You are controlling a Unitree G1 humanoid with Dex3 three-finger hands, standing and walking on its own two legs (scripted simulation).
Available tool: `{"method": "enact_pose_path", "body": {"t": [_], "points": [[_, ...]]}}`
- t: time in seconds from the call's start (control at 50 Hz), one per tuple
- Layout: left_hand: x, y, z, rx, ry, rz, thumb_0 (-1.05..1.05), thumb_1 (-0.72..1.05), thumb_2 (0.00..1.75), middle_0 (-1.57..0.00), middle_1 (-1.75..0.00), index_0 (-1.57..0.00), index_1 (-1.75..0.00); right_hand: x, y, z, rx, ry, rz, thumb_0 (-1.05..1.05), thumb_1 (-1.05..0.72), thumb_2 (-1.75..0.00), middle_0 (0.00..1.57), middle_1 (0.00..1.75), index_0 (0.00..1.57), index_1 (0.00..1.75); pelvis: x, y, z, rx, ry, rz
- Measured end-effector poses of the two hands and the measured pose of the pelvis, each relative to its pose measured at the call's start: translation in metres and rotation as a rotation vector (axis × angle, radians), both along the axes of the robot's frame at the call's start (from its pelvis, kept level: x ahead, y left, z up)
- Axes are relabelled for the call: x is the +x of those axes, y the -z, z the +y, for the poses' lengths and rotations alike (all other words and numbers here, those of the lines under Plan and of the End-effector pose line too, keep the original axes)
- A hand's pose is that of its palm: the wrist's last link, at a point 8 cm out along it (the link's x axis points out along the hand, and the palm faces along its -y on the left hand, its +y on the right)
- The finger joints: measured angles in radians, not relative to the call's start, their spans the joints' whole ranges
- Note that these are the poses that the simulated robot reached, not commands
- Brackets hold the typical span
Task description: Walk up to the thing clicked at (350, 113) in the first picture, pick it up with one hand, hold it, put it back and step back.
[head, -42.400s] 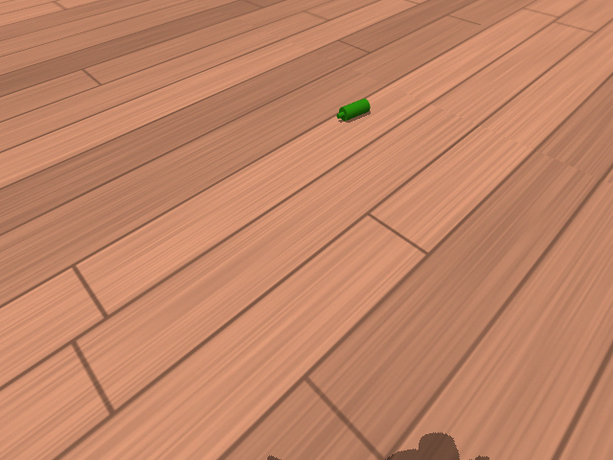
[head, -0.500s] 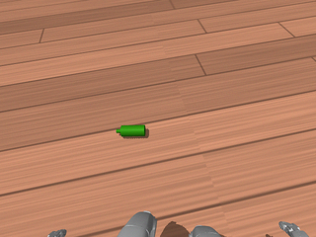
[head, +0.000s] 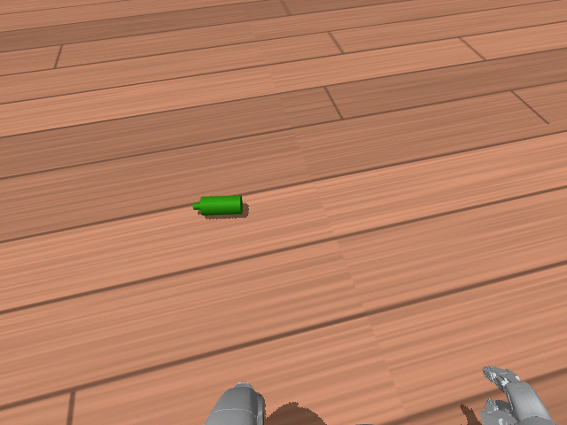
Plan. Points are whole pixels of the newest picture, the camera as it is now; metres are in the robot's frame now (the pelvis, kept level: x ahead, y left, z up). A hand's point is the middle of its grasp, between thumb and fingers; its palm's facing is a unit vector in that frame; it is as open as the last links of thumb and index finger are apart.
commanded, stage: step back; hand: left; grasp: from above
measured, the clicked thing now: (217, 205) +1.00 +0.33 -0.71
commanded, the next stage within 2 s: stand in 1.08 s
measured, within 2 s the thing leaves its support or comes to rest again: neither
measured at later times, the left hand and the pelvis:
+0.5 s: hand out of the picture +0.02 +0.27 -0.13, palm faces +0.07 -0.92 -0.39, open 7.4 cm; pelvis -0.03 -0.01 +0.01, yaw +4 degrees
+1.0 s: hand out of the picture +0.08 +0.26 -0.14, palm faces +0.12 -0.92 -0.36, open 7.4 cm; pelvis +0.03 -0.01 +0.01, yaw +6 degrees
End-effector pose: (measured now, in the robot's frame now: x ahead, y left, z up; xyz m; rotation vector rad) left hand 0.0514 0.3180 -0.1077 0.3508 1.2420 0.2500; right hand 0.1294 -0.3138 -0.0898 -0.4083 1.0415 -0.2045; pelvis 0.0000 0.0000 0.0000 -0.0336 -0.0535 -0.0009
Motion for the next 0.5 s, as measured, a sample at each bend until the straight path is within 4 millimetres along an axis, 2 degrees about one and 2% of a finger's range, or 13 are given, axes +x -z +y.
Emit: {"method": "enact_pose_path", "body": {"t": [0.06, 0.1, 0.2, 0.28, 0.38, 0.5], "points": [[-0.039, -0.010, -0.009, 0.005, -0.035, 0.026, 0.00, 0.90, 0.90, -0.20, -0.30, -0.21, -0.30, -0.028, 0.002, -0.009, 0.011, 0.025, 0.048, 0.00, -0.90, -0.90, 0.20, 0.30, 0.20, 0.30, -0.011, -0.007, -0.007, 0.040, 0.004, 0.005], [-0.057, -0.016, -0.012, 0.013, -0.060, 0.036, 0.00, 0.90, 0.90, -0.20, -0.30, -0.21, -0.30, -0.047, 0.004, -0.013, 0.018, 0.029, 0.081, 0.00, -0.90, -0.90, 0.20, 0.30, 0.20, 0.30, -0.017, -0.011, -0.009, 0.049, -0.009, 0.006], [-0.079, -0.024, -0.007, 0.029, -0.093, 0.006, 0.01, 0.90, 0.90, -0.20, -0.30, -0.21, -0.30, -0.087, 0.012, -0.014, 0.028, 0.012, 0.190, 0.00, -0.90, -0.90, 0.20, 0.30, 0.20, 0.30, -0.026, -0.013, -0.008, 0.045, -0.056, 0.006], [-0.082, -0.018, 0.005, 0.029, -0.113, -0.026, 0.01, 0.90, 0.90, -0.20, -0.30, -0.21, -0.30, -0.100, 0.017, -0.003, 0.030, -0.007, 0.239, 0.01, -0.90, -0.90, 0.20, 0.30, 0.20, 0.30, -0.030, -0.009, -0.003, 0.050, -0.097, 0.001], [-0.073, -0.012, 0.007, 0.006, -0.100, -0.013, 0.00, 0.90, 0.90, -0.20, -0.30, -0.21, -0.30, -0.098, 0.012, 0.011, 0.058, -0.004, 0.172, 0.01, -0.90, -0.90, 0.20, 0.30, 0.20, 0.30, -0.033, -0.010, -0.001, 0.061, -0.084, -0.004], [-0.046, -0.017, -0.007, -0.004, -0.055, -0.055, 0.00, 0.90, 0.90, -0.20, -0.30, -0.20, -0.30, -0.088, 0.008, 0.000, 0.064, 0.003, 0.129, 0.00, -0.90, -0.90, 0.20, 0.30, 0.21, 0.30, -0.028, -0.013, -0.014, 0.051, -0.078, 0.002]]}}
